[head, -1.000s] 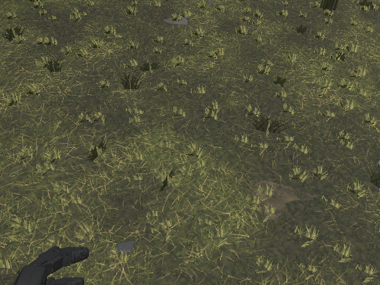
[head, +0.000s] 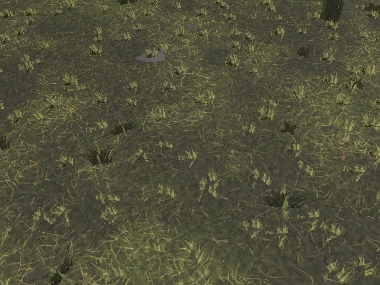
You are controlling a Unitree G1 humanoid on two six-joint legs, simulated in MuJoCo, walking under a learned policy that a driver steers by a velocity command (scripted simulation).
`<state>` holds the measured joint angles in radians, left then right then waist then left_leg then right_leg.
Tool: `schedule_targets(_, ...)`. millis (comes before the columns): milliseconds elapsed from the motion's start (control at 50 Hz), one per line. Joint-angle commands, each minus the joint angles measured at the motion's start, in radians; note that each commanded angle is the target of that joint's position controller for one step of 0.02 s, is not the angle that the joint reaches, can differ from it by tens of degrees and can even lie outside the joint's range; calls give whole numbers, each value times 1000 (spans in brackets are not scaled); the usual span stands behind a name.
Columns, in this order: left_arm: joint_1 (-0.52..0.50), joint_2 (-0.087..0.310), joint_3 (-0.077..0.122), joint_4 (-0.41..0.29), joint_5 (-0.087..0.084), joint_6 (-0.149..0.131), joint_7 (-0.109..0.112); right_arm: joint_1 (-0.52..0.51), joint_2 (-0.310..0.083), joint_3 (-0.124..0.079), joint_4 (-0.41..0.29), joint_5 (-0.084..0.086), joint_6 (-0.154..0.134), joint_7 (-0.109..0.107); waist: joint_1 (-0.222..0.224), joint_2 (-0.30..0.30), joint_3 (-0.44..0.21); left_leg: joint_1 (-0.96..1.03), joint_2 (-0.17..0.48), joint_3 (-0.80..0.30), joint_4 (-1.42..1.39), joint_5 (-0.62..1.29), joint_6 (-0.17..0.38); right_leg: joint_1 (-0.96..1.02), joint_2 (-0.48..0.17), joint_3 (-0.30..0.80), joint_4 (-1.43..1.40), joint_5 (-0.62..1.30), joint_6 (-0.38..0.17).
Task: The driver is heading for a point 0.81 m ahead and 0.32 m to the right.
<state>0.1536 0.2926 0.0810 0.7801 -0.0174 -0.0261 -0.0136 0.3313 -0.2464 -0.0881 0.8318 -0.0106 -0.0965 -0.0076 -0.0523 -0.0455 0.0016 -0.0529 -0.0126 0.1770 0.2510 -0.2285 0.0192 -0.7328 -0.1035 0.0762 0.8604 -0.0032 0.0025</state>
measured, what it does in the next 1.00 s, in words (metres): walks ahead, turning right: right foot, then left foot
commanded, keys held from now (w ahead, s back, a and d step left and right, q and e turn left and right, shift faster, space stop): w+e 1.00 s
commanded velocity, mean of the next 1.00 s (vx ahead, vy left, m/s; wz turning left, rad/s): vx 0.50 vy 0.00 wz -0.58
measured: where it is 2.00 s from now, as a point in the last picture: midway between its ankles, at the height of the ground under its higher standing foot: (274, 213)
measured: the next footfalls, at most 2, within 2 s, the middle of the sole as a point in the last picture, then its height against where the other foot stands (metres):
right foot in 0.18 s outside the picture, level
left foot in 0.66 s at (196, 263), level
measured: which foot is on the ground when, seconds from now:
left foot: down 0.00-0.20, up 0.22-0.64, down 0.66-1.00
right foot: up 0.00-0.16, down 0.18-0.66, up 0.68-1.00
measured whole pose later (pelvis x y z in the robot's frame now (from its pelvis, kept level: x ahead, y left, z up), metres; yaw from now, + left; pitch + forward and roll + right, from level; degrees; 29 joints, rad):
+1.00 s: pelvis +0.53 -0.13 +0.00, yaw -35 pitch +1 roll +2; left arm 0.16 0.30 0.08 0.63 -0.02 -0.01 -0.02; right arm 0.33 -0.27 -0.07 0.84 -0.01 -0.09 0.00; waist -0.08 -0.05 0.03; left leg -0.05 -0.01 0.15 0.27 -0.24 0.02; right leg -0.71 -0.09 0.07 0.90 -0.08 0.01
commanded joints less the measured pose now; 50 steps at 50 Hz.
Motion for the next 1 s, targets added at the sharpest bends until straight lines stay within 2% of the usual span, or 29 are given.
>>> schedule_targets(20,-81,5,-10,-84,2,-8,-21,-65,-154,-34,-65,12,-14,-10,8,91,55,-55,274,-55,-109,243,140,62,-3,-44,-119,69,-14)
schedule_targets(80,-148,22,-8,-127,0,-6,-37,-29,-181,-46,-41,28,4,-9,-10,98,78,57,311,-36,-62,261,121,37,6,-76,-188,-44,-46)
schedule_targets(120,-140,42,1,-144,1,-4,-44,-32,-205,-53,-35,37,18,-11,10,121,63,105,323,-12,26,472,103,91,43,-127,-210,-162,-82)
schedule_targets(140,-91,60,12,-140,1,-3,-43,-41,-222,-57,-35,41,25,-14,44,141,22,114,317,8,121,660,89,180,82,-165,-216,-213,-104)
schedule_targets(160,40,96,35,-109,-3,-4,-41,-61,-224,-55,-38,45,33,-16,123,128,-47,84,283,46,301,791,63,360,139,-201,-274,-184,-135)
schedule_targets(180,217,172,73,-59,-6,-1,-27,-43,-198,-42,-44,36,34,-20,196,84,-146,-78,237,69,558,711,20,659,156,-150,-289,-130,-177)
schedule_targets(200,275,312,104,-51,-13,-2,-11,7,-88,-4,-106,-6,18,-16,148,-181,-216,-530,94,52,963,24,-58,1001,-112,363,-357,-209,-340)
schedule_targets(220,290,297,86,-88,-4,-19,-15,-14,-84,13,-122,9,-25,-5,151,-173,-398,-694,-23,-209,1134,-380,-60,1130,-242,787,-545,-312,-448)
schedule_targets(240,277,214,61,-79,7,-30,-21,-122,-154,-6,-146,51,-46,7,183,-74,-305,-800,31,-267,1159,-304,-34,1099,-216,653,-568,-266,-382)
schedule_targets(260,232,173,49,-77,-1,-37,-19,-154,-143,1,-152,49,-56,6,158,-50,-205,-805,72,-256,1093,-220,-12,970,-173,507,-552,-196,-343)
schedule_targets(280,154,137,38,-91,-4,-36,-16,-159,-142,-2,-140,23,-58,-4,113,9,-138,-744,113,-255,1005,-154,-11,822,-132,398,-551,-113,-308)
schedule_targets(300,99,103,26,-110,3,-35,-13,-150,-156,-12,-135,6,-48,-9,74,2,-102,-662,138,-255,939,-113,-14,701,-100,323,-569,-12,-291)
schedule_targets(320,78,97,23,-125,11,-35,-10,-138,-153,-14,-136,3,-34,-6,50,-11,-94,-607,142,-256,910,-87,-22,632,-82,301,-592,29,-291)
schedule_targets(380,92,124,31,-125,5,-42,5,-156,-114,-5,-149,-4,-8,-5,36,5,-67,-581,123,-231,781,-16,-60,538,-54,232,-624,128,-298)
schedule_targets(480,155,140,36,-105,-6,-32,26,-341,-75,18,-194,5,-12,10,101,-44,-15,-508,50,-220,399,271,-82,479,12,173,-615,-7,-234)
schedule_targets(540,200,146,40,-90,-11,-25,29,-400,-100,14,-216,19,-23,24,125,-51,-4,-460,22,-238,301,295,-74,510,-17,241,-577,-84,-224)
schedule_targets(580,206,140,39,-88,-12,-20,33,-392,-128,4,-221,21,-31,31,112,-63,-5,-433,19,-258,255,241,-54,559,-38,304,-523,-114,-209)
schedule_targets(620,184,137,41,-97,-9,-15,34,-323,-148,-8,-208,22,-40,31,70,-90,-17,-343,15,-248,222,173,-23,576,-37,343,-456,-93,-186)
schedule_targets(640,173,112,33,-106,-6,-15,34,-239,-165,-20,-187,16,-44,26,25,-84,-55,-217,15,-234,189,171,1,558,4,328,-376,-48,-161)
schedule_targets(660,164,59,14,-123,4,-18,29,-111,-206,-34,-172,-1,-48,19,-35,-22,-165,7,129,-329,208,143,55,473,61,265,-159,-89,-125)
schedule_targets(680,272,-9,-5,-146,0,-25,32,10,-291,-52,-157,-20,-42,13,-14,223,-301,350,357,-688,166,47,180,180,204,128,183,-433,-52)
schedule_targets(700,327,48,-4,-153,-26,-32,32,43,-269,-50,-132,2,-33,23,1,398,-325,409,464,-1015,69,-231,262,-43,171,104,390,-607,-32)
schedule_targets(720,258,133,16,-137,-28,-27,33,-15,-177,-27,-154,11,-28,21,-22,245,-188,295,417,-898,37,-318,222,-92,115,121,466,-514,-21)
schedule_targets(740,169,149,22,-152,-14,-19,32,-60,-140,-13,-159,8,-18,17,-25,162,-98,170,369,-724,37,-234,178,-78,80,79,462,-430,-17)
schedule_targets(760,128,134,23,-163,-3,-16,30,-101,-120,-4,-155,1,-12,17,-4,126,-38,57,322,-610,15,-113,162,-44,52,68,420,-374,-14)
schedule_targets(780,116,121,27,-171,-1,-12,24,-123,-102,3,-148,-3,-11,15,17,142,-10,-11,286,-523,-7,-25,149,-9,25,67,375,-336,-16)
schedule_targets(840,121,66,18,-181,-11,3,14,-119,-113,-1,-124,3,-23,14,36,162,3,-74,261,-376,-66,105,158,31,1,35,313,-284,-9)
schedule_targets(920,53,49,9,-205,-5,6,9,-100,-160,-15,-89,2,-22,8,29,120,10,-28,277,-252,-90,249,170,-25,-10,30,163,-144,10)
schedule_targets(1000,-63,28,-3,-228,-5,-6,-16,-78,-188,-18,-63,8,-7,1,-14,108,42,-3,255,-118,-89,290,138,26,3,-35,-57,24,-2)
